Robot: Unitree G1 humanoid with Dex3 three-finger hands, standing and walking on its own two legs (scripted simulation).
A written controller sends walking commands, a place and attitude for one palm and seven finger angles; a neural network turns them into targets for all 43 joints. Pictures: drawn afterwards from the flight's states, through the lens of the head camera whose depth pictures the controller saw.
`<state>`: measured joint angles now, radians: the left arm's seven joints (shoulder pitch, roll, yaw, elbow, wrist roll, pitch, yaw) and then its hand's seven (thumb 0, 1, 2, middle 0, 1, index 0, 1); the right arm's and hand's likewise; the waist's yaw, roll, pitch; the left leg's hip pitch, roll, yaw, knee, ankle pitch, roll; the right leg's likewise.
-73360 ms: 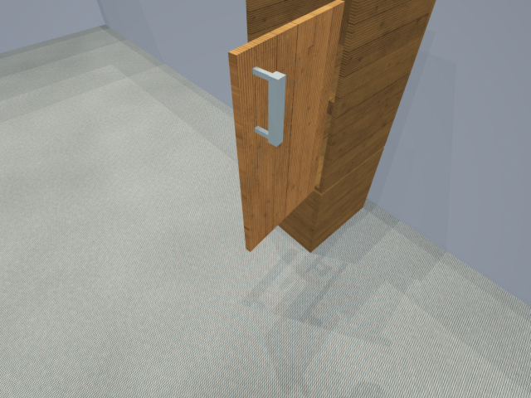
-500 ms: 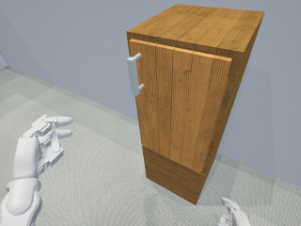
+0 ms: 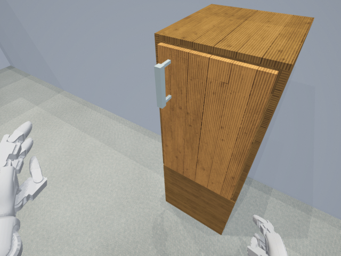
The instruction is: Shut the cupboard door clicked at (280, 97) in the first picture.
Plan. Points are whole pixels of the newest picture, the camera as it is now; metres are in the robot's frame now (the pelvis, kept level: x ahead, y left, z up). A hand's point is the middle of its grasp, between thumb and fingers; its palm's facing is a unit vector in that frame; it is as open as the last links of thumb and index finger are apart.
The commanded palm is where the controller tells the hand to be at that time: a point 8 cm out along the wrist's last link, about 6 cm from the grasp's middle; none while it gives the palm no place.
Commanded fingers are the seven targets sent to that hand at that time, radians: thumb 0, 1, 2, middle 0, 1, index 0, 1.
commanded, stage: draw the hand back to the body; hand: left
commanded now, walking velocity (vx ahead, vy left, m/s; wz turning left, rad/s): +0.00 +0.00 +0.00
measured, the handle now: (164, 84) +0.57 +0.09 +0.14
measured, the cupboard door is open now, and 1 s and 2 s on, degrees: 0 0 0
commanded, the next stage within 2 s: step back with the hand held close in 0.04 s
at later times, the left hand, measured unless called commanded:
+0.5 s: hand (40, 189) +0.18 +0.26 +0.15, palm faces +0.37 -0.79 -0.50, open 7.4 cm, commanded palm +0.12 +0.30 +0.17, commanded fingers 0.00 0.90 0.90 -0.20 -0.30 -0.20 -0.30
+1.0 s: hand out of the picture +0.07 +0.27 +0.17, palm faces +0.53 -0.71 -0.46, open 7.4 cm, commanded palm -0.01 +0.31 +0.17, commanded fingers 0.00 0.90 0.90 -0.20 -0.30 -0.20 -0.30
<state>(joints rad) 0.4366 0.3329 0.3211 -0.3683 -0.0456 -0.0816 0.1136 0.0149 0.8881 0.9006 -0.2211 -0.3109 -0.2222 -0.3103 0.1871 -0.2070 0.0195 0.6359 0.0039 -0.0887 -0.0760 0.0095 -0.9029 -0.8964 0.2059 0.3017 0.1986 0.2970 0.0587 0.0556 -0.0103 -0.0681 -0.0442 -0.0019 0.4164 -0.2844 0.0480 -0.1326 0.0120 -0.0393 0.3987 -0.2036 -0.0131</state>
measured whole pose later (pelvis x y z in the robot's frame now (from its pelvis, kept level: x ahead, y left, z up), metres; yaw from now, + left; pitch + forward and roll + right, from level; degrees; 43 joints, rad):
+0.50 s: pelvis -0.03 +0.01 -0.01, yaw -1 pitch +1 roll +0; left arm 0.54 0.42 0.39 -0.46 -0.05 -0.14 0.13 0.01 0.88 0.90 -0.22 -0.30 -0.22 -0.30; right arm 0.21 -0.26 -0.03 0.57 0.02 0.01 -0.09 0.01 -0.90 -0.90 0.21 0.30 0.20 0.30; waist 0.00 0.03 -0.02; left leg -0.27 -0.06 0.03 0.56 -0.31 0.06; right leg -0.34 0.00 -0.02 0.55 -0.22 0.00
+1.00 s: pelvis -0.12 +0.00 -0.04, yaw +5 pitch -2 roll +0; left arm 0.46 0.44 0.47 -0.51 0.02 -0.24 0.17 0.01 0.88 0.90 -0.22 -0.30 -0.22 -0.30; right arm 0.30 -0.22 0.00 0.56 0.01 -0.05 -0.08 0.01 -0.90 -0.90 0.21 0.30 0.20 0.30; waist -0.05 -0.04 0.01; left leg -0.47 -0.02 0.05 0.76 -0.29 0.07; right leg -0.49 0.02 0.01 0.71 -0.17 -0.01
